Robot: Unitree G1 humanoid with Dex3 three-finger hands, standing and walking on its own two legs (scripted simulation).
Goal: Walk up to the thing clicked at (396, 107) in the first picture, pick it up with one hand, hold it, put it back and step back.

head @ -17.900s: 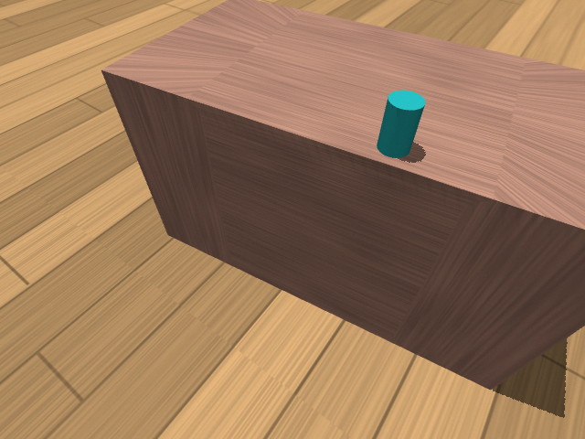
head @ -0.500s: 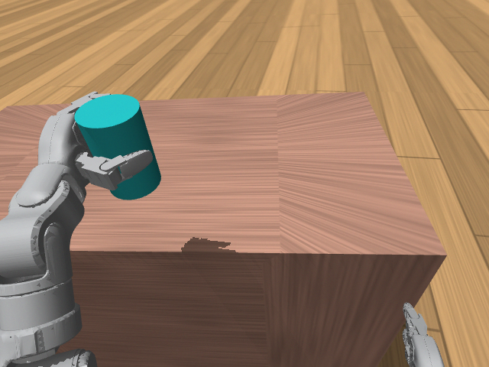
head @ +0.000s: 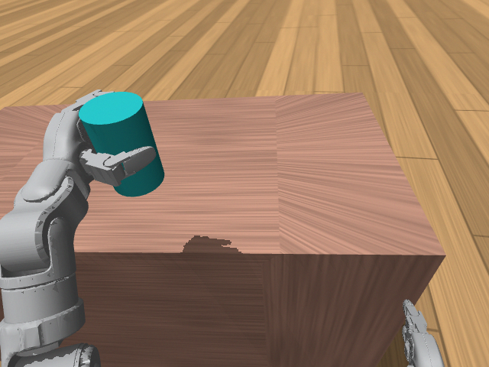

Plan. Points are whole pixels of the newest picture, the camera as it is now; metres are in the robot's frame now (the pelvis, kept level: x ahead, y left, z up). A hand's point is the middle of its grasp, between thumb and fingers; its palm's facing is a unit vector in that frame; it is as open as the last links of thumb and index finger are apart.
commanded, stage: hold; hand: left
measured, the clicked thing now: (126, 146) +0.33 +0.16 +0.26
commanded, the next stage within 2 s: crouch in 0.42 s
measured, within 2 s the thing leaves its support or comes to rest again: neither
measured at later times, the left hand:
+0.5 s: hand (122, 146) +0.32 +0.16 +0.27, palm faces +0.09 -1.00 +0.00, open 10.5 cm
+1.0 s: hand (137, 173) +0.36 +0.17 +0.19, palm faces +0.16 -0.99 +0.03, open 10.4 cm
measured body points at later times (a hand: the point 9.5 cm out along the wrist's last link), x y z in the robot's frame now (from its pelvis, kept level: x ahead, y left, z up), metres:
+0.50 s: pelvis +0.00 +0.00 +0.00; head -0.05 -0.03 +0.45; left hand +0.31 +0.21 +0.27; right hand +0.18 -0.26 -0.07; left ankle +0.01 +0.12 -0.73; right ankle +0.03 -0.14 -0.73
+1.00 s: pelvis +0.00 +0.00 +0.00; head -0.03 -0.02 +0.45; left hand +0.34 +0.23 +0.19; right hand +0.15 -0.26 -0.07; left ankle +0.01 +0.12 -0.73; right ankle +0.03 -0.14 -0.73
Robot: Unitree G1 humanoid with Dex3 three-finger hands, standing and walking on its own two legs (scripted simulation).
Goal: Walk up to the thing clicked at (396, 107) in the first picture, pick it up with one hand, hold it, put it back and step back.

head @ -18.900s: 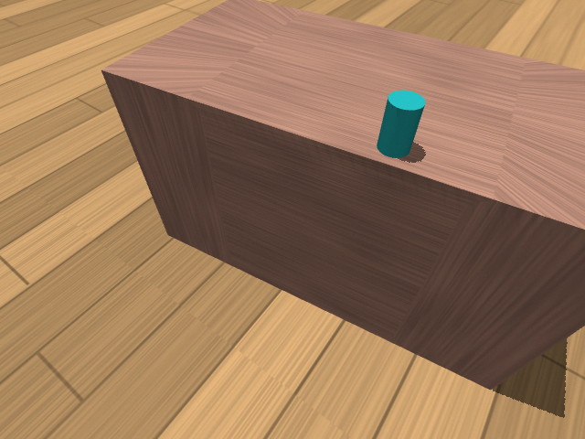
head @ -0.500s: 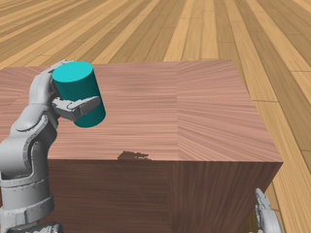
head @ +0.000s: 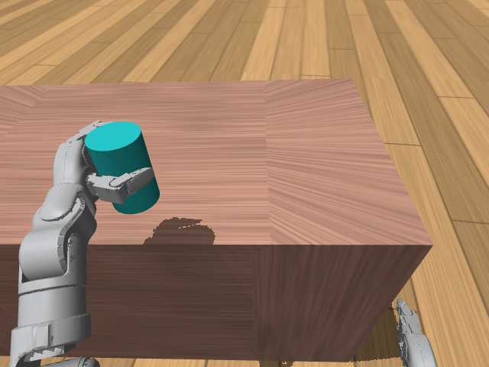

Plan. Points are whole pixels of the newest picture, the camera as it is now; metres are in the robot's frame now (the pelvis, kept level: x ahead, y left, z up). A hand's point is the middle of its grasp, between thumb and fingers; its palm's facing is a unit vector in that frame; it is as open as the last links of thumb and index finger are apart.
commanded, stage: crouch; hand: left
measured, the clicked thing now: (126, 169) +0.36 +0.18 +0.18
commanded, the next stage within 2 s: lower in 0.40 s
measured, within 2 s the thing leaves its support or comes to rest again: rests again in 1.40 s
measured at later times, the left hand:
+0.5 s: hand (131, 170) +0.39 +0.19 +0.15, palm faces +0.17 -0.98 +0.01, open 10.4 cm
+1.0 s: hand (140, 191) +0.40 +0.19 +0.09, palm faces +0.17 -0.98 +0.00, open 10.4 cm
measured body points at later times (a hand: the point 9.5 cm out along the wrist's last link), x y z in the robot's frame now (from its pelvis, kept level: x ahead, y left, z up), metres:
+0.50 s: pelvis +0.01 +0.00 +0.00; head +0.01 -0.01 +0.45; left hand +0.38 +0.24 +0.15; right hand +0.16 -0.25 -0.08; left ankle +0.01 +0.12 -0.73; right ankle +0.04 -0.14 -0.73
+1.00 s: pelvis +0.01 +0.00 +0.00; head +0.03 +0.00 +0.45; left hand +0.39 +0.24 +0.10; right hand +0.16 -0.26 -0.08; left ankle +0.01 +0.12 -0.73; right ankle +0.04 -0.14 -0.73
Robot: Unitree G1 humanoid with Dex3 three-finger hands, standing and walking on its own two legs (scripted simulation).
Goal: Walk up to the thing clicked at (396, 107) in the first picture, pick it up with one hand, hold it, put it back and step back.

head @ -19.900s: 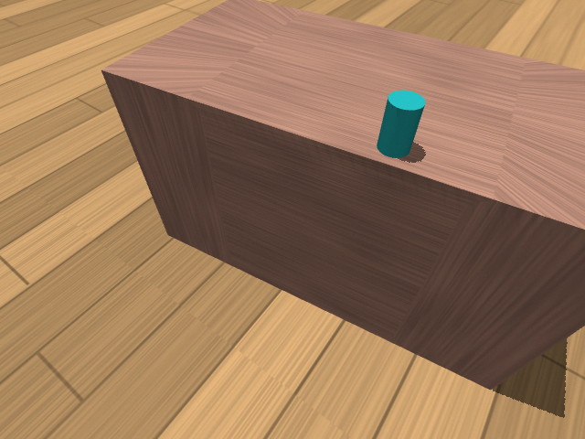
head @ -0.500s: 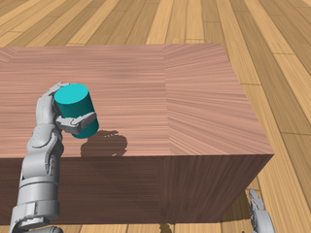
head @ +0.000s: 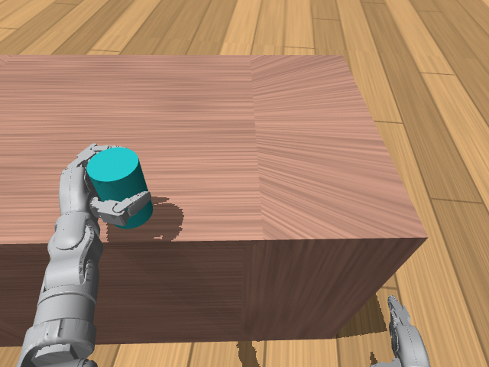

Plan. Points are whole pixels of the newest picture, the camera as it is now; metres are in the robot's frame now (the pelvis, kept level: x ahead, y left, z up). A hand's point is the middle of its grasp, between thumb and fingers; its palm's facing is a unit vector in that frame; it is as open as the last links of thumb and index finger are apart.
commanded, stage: lower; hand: left
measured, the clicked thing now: (123, 189) +0.39 +0.19 +0.09
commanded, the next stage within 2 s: loosen in 0.50 s
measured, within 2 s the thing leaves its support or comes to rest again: rests again in 0.40 s
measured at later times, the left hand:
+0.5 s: hand (127, 197) +0.39 +0.19 +0.06, palm faces +0.18 -0.98 +0.01, open 10.4 cm
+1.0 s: hand (128, 197) +0.39 +0.19 +0.06, palm faces +0.18 -0.98 +0.01, open 10.7 cm
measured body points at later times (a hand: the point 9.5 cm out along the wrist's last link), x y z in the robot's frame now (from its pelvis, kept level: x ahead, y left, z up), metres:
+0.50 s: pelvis +0.00 +0.00 -0.01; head +0.03 +0.01 +0.43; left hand +0.38 +0.24 +0.06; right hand +0.15 -0.25 -0.08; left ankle +0.00 +0.12 -0.73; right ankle +0.03 -0.14 -0.73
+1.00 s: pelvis -0.01 +0.00 -0.02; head +0.03 +0.01 +0.43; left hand +0.38 +0.24 +0.06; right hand +0.15 -0.26 -0.08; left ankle +0.00 +0.12 -0.73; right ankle +0.03 -0.14 -0.73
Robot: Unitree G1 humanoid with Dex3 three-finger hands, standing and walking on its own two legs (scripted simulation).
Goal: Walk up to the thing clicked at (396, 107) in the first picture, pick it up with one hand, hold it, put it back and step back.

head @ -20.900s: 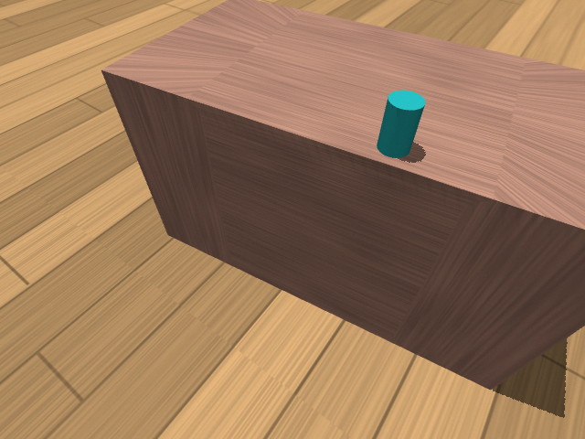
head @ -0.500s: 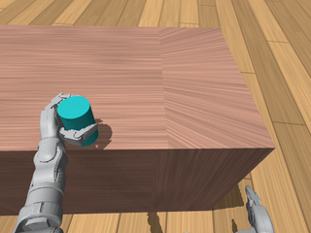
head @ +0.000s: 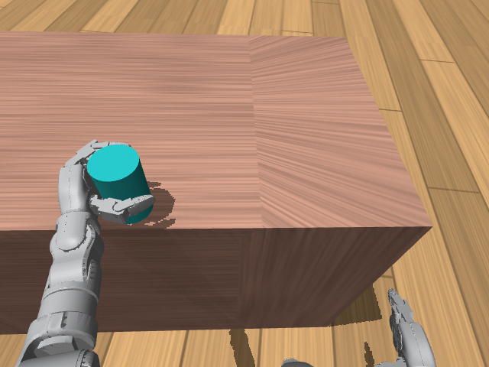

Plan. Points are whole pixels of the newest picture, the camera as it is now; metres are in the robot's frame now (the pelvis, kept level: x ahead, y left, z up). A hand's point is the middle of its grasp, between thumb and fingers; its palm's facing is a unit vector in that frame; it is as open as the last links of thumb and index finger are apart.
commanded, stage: open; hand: left
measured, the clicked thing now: (123, 186) +0.40 +0.19 +0.07
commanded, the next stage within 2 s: withdraw in 0.40 s
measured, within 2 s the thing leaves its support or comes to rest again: neither
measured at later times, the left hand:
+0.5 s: hand (118, 180) +0.40 +0.19 +0.08, palm faces +0.18 -0.98 +0.01, open 15.2 cm
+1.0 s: hand (51, 128) +0.41 +0.26 +0.18, palm faces +0.19 -0.98 -0.07, open 17.2 cm
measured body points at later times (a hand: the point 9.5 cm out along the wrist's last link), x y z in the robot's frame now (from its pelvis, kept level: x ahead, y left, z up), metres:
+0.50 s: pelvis +0.00 +0.00 +0.00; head +0.04 +0.01 +0.45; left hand +0.38 +0.25 +0.09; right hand +0.15 -0.26 -0.05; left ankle +0.01 +0.12 -0.70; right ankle +0.03 -0.14 -0.70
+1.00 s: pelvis +0.01 +0.00 +0.01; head +0.02 +0.00 +0.46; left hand +0.40 +0.31 +0.19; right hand +0.16 -0.26 -0.06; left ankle +0.00 +0.12 -0.70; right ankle +0.03 -0.14 -0.70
